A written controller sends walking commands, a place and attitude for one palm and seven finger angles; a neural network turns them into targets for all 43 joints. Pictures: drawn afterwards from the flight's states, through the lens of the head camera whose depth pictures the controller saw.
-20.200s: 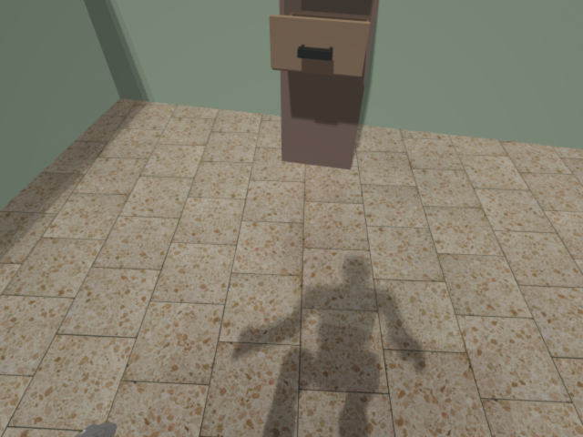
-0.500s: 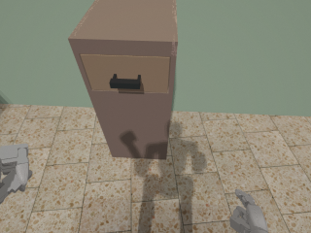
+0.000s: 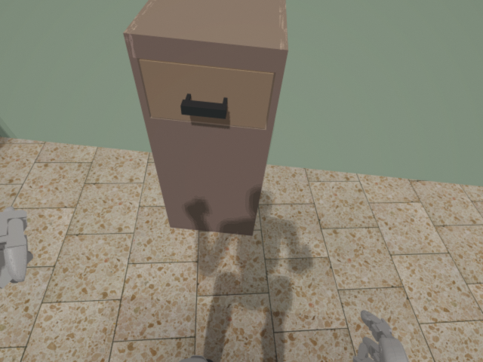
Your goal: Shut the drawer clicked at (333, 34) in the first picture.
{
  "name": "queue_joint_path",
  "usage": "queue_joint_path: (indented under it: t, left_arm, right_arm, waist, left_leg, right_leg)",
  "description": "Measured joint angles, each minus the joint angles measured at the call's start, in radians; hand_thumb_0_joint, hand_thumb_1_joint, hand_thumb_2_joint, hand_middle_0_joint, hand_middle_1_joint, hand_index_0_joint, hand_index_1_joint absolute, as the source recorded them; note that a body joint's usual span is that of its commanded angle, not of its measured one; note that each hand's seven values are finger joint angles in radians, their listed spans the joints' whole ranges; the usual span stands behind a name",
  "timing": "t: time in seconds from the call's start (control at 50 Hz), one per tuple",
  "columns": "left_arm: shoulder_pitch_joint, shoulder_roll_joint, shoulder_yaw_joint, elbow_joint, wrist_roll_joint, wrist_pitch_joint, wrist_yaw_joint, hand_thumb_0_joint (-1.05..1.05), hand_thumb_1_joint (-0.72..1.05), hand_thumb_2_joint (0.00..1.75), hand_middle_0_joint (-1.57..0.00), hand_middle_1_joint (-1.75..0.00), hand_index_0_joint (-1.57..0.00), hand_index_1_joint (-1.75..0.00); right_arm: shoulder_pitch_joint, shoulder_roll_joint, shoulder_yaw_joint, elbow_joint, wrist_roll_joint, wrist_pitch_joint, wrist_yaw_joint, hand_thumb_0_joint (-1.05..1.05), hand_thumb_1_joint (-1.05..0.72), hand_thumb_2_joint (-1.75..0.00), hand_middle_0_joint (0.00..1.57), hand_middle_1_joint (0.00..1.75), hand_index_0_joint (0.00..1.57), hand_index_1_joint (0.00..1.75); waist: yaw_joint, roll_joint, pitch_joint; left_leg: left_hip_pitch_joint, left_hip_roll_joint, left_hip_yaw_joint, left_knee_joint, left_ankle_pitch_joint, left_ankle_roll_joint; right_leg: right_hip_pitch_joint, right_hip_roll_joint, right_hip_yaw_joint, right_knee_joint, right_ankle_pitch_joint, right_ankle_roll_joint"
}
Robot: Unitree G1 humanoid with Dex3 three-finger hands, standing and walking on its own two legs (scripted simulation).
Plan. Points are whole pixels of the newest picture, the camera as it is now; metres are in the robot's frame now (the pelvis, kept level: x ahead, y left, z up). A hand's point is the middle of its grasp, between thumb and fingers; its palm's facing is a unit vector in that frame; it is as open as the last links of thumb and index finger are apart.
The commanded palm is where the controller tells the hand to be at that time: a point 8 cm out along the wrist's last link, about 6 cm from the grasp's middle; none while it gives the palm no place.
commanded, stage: step back with the hand held close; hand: left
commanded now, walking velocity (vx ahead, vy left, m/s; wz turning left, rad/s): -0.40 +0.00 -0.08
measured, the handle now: (205, 104) +0.73 +0.13 -0.01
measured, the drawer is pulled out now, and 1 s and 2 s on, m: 0.00 0.00 0.00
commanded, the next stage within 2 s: stop stepping back and stand still in 0.32 s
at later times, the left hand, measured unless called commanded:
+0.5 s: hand out of the picture +0.12 +0.27 +0.17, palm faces +0.33 -0.84 -0.43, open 3.2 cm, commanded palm +0.05 +0.30 +0.19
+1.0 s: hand out of the picture +0.08 +0.28 +0.18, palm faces +0.33 -0.88 -0.35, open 3.3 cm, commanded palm +0.01 +0.32 +0.19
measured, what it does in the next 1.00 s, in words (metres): walks backwards: right foot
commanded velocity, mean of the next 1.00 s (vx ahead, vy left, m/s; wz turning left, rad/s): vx -0.09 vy -0.03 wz -0.02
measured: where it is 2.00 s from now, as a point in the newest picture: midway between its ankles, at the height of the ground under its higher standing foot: outside the picture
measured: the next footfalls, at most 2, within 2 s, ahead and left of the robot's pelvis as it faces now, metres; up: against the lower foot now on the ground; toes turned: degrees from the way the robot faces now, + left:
right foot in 0.64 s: -0.15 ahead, -0.02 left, +0.00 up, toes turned -6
left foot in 1.20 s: -0.05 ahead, +0.17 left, +0.00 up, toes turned -3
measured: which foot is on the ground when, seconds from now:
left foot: down 0.00-1.00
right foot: down 0.00-0.36, up 0.38-0.62, down 0.64-1.00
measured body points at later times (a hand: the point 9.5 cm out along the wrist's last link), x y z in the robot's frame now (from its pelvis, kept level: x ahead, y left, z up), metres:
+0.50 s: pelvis -0.09 +0.03 +0.01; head -0.06 +0.06 +0.46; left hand +0.09 +0.31 +0.20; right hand +0.08 -0.21 -0.06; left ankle +0.03 +0.09 -0.73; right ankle -0.16 -0.11 -0.67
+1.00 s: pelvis -0.14 +0.05 -0.01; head -0.16 +0.09 +0.44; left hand +0.06 +0.33 +0.20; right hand -0.03 -0.20 -0.08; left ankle +0.03 +0.09 -0.72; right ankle -0.22 -0.05 -0.71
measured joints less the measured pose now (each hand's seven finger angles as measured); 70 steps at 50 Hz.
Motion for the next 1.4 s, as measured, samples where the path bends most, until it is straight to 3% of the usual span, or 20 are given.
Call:
queue_joint_path:
  t: [0.08,0.18,0.32,0.4,0.46,0.5,0.6,0.64,0.66,0.74,0.84,0.94,1.0,1.04,1.08,1.12,1.2,1.28,1.34,1.4]
  left_arm:
    - [-0.013,-0.032,-0.035,-0.001,-0.021,-0.015,-0.014,0.01,0.89,0.89,-1.41,-1.6,-1.41,-1.6]
    - [0.008,-0.003,-0.073,-0.025,-0.03,-0.01,-0.036,0.01,0.89,0.89,-1.41,-1.59,-1.41,-1.6]
    - [0.018,0.006,-0.055,-0.008,-0.033,-0.023,-0.018,0.01,0.88,0.89,-1.41,-1.59,-1.41,-1.6]
    - [-0.053,-0.021,-0.05,0.046,-0.025,-0.021,-0.014,0.01,0.89,0.89,-1.41,-1.59,-1.41,-1.6]
    - [-0.07,-0.03,-0.048,0.066,-0.014,0.002,-0.02,0.01,0.89,0.89,-1.41,-1.59,-1.41,-1.6]
    - [-0.044,-0.029,-0.052,0.038,-0.018,0.018,-0.018,0.01,0.89,0.89,-1.41,-1.59,-1.41,-1.6]
    - [0.042,-0.013,-0.075,-0.058,-0.037,0.054,-0.011,0.01,0.89,0.89,-1.41,-1.6,-1.41,-1.6]
    - [0.064,0.018,-0.049,-0.092,-0.044,0.06,-0.008,0.01,0.89,0.89,-1.41,-1.6,-1.41,-1.6]
    - [0.055,0.016,-0.049,-0.091,-0.047,0.06,-0.011,0.01,0.89,0.89,-1.41,-1.6,-1.41,-1.6]
    - [0.006,0.005,-0.08,-0.035,-0.063,0.092,-0.017,0.01,0.89,0.89,-1.41,-1.59,-1.41,-1.6]
    - [-0.016,-0.032,-0.086,0.004,-0.056,0.12,-0.014,0.01,0.89,0.89,-1.41,-1.59,-1.41,-1.6]
    - [-0.11,-0.05,-0.063,0.039,-0.044,0.123,-0.007,0.01,0.89,0.89,-1.41,-1.6,-1.41,-1.6]
    - [-0.118,-0.026,-0.036,0.03,-0.047,0.118,-0.005,0.01,0.89,0.89,-1.41,-1.6,-1.41,-1.6]
    - [-0.053,-0.004,-0.021,-0.011,-0.047,0.099,-0.009,0.01,0.89,0.89,-1.41,-1.6,-1.41,-1.6]
    - [0.015,0.0,-0.03,-0.06,-0.047,0.09,-0.02,0.01,0.89,0.89,-1.41,-1.6,-1.41,-1.6]
    - [0.049,-0.008,-0.049,-0.067,-0.043,0.076,-0.026,0.01,0.89,0.89,-1.41,-1.59,-1.41,-1.6]
    - [0.018,-0.051,-0.076,0.003,-0.023,0.071,-0.007,0.01,0.89,0.89,-1.41,-1.59,-1.41,-1.6]
    - [-0.057,-0.071,-0.081,0.068,-0.018,0.098,0.002,0.01,0.89,0.89,-1.41,-1.6,-1.41,-1.6]
    - [-0.054,-0.05,-0.077,0.043,-0.016,0.104,0.001,0.01,0.89,0.89,-1.41,-1.6,-1.41,-1.6]
    - [-0.007,-0.021,-0.068,-0.013,-0.017,0.089,0.001,0.01,0.89,0.89,-1.41,-1.6,-1.41,-1.6]
  right_arm:
    - [-0.084,-0.008,-0.003,0.031,0.0,-0.005,0.013,0.02,-0.9,-0.9,0.2,0.3,0.21,0.3]
    - [-0.117,-0.005,-0.005,0.009,0.007,0.007,0.015,0.02,-0.9,-0.9,0.2,0.3,0.21,0.3]
    - [-0.076,-0.022,-0.025,0.018,0.008,0.033,0.01,0.01,-0.9,-0.9,0.2,0.3,0.21,0.3]
    - [-0.075,-0.023,-0.022,0.036,0.006,0.036,-0.005,0.02,-0.9,-0.9,0.2,0.3,0.21,0.3]
    - [-0.073,-0.007,-0.013,0.028,-0.009,0.014,0.002,0.02,-0.9,-0.9,0.2,0.3,0.2,0.3]
    - [-0.063,0.009,-0.005,0.023,-0.01,-0.002,0.015,0.02,-0.9,-0.9,0.2,0.3,0.21,0.3]
    - [-0.038,0.041,0.025,0.005,-0.013,-0.027,0.027,0.02,-0.9,-0.9,0.2,0.3,0.21,0.3]
    - [-0.051,0.046,0.04,-0.011,-0.016,-0.024,0.026,0.02,-0.9,-0.9,0.2,0.3,0.21,0.3]
    - [-0.069,0.036,0.043,-0.007,-0.018,-0.022,0.023,0.01,-0.9,-0.9,0.2,0.3,0.21,0.3]
    - [-0.062,0.01,0.03,0.054,-0.002,0.0,0.006,0.01,-0.9,-0.9,0.2,0.3,0.21,0.3]
    - [0.019,-0.018,0.015,0.091,0.014,0.02,-0.015,0.02,-0.9,-0.9,0.2,0.3,0.21,0.3]
    - [0.019,-0.019,0.008,0.112,0.006,0.012,-0.024,0.02,-0.9,-0.9,0.2,0.3,0.2,0.3]
    - [0.002,0.013,0.013,0.083,-0.009,-0.011,0.0,0.02,-0.9,-0.9,0.2,0.3,0.2,0.3]
    - [0.002,0.022,0.022,0.04,-0.004,-0.016,0.02,0.02,-0.9,-0.9,0.2,0.3,0.2,0.3]
    - [0.002,0.02,0.023,0.028,0.001,-0.003,0.031,0.02,-0.9,-0.9,0.2,0.3,0.21,0.3]
    - [0.012,0.021,0.022,0.05,0.005,0.005,0.03,0.02,-0.9,-0.9,0.2,0.3,0.21,0.3]
    - [0.034,-0.005,0.022,0.068,0.009,-0.016,0.007,0.02,-0.9,-0.9,0.2,0.3,0.21,0.3]
    - [-0.023,-0.005,0.019,0.083,0.012,-0.034,-0.004,0.02,-0.9,-0.9,0.2,0.3,0.21,0.3]
    - [-0.05,0.017,0.027,0.057,0.001,-0.061,0.008,0.02,-0.9,-0.9,0.2,0.3,0.21,0.3]
    - [-0.06,0.034,0.043,0.024,0.002,-0.071,0.023,0.02,-0.9,-0.9,0.2,0.3,0.21,0.3]
  waist:
    - [0.024,0.011,0.058]
    - [0.018,0.023,0.072]
    - [0.016,0.024,0.001]
    - [0.021,0.0,0.012]
    - [0.017,0.016,0.018]
    - [0.023,0.014,0.009]
    - [0.028,-0.008,-0.024]
    - [0.042,-0.052,-0.021]
    - [0.049,-0.038,-0.005]
    - [0.022,0.026,0.012]
    - [-0.005,0.015,-0.025]
    - [-0.007,-0.027,-0.007]
    - [-0.016,-0.036,0.02]
    - [-0.019,-0.036,0.02]
    - [-0.005,-0.032,0.011]
    - [0.012,-0.038,-0.017]
    - [0.028,-0.015,-0.044]
    - [0.039,-0.04,0.019]
    - [0.026,-0.049,0.043]
    - [0.014,-0.046,0.046]
  left_leg:
    - [-0.003,0.015,0.019,-0.049,0.056,-0.008]
    - [0.011,0.025,0.014,-0.086,0.102,-0.009]
    - [0.018,-0.009,-0.023,0.082,-0.11,-0.049]
    - [0.058,-0.029,-0.009,-0.019,0.011,0.015]
    - [0.057,-0.009,-0.018,-0.097,0.061,0.029]
    - [0.06,0.007,-0.014,-0.156,0.101,0.025]
    - [0.061,0.015,0.011,-0.266,0.165,-0.01]
    - [0.019,-0.01,0.056,-0.217,0.137,-0.024]
    - [-0.005,0.0,0.063,-0.166,0.125,-0.026]
    - [-0.005,0.014,0.026,-0.032,0.029,-0.033]
    - [0.008,0.007,0.035,0.1,-0.034,-0.027]
    - [0.018,-0.017,0.074,0.094,0.005,0.025]
    - [0.058,-0.026,0.082,-0.057,0.083,-0.02]
    - [0.036,-0.034,0.092,-0.063,-0.001,-0.047]
    - [-0.026,-0.041,0.07,0.15,-0.092,-0.068]
    - [-0.033,-0.035,0.056,0.289,-0.129,-0.069]
    - [0.151,0.026,0.026,0.033,-0.118,-0.035]
    - [0.182,-0.019,0.053,-0.02,-0.092,-0.009]
    - [0.196,-0.031,0.061,-0.079,-0.045,-0.004]
    - [0.191,-0.032,0.058,-0.11,-0.017,-0.005]
  right_leg:
    - [-0.012,0.008,0.019,-0.042,0.041,-0.002]
    - [-0.014,0.018,0.014,-0.046,0.069,0.001]
    - [-0.018,0.002,0.008,-0.05,0.086,0.009]
    - [-0.059,-0.009,0.023,0.026,0.058,0.018]
    - [-0.101,0.04,0.03,0.255,-0.036,0.008]
    - [-0.079,0.042,0.005,0.294,-0.095,-0.001]
    - [0.117,0.009,-0.061,-0.031,-0.158,-0.033]
    - [0.175,-0.034,-0.049,-0.188,-0.099,-0.06]
    - [0.169,-0.033,-0.045,-0.196,-0.034,-0.055]
    - [0.19,-0.008,-0.063,-0.103,-0.043,-0.011]
    - [0.229,-0.023,-0.072,0.001,-0.134,-0.005]
    - [0.161,-0.038,-0.046,0.158,-0.24,-0.034]
    - [0.112,-0.002,-0.069,0.151,-0.246,-0.052]
    - [0.119,0.005,-0.081,0.017,-0.197,-0.067]
    - [0.101,-0.009,-0.081,-0.016,-0.033,-0.073]
    - [0.099,-0.022,-0.074,-0.039,0.003,-0.06]
    - [0.093,-0.035,-0.084,-0.044,-0.009,-0.019]
    - [0.073,-0.085,-0.06,0.011,-0.002,0.007]
    - [0.042,-0.078,-0.04,0.065,-0.061,0.005]
    - [0.058,-0.072,-0.055,-0.029,-0.026,0.0]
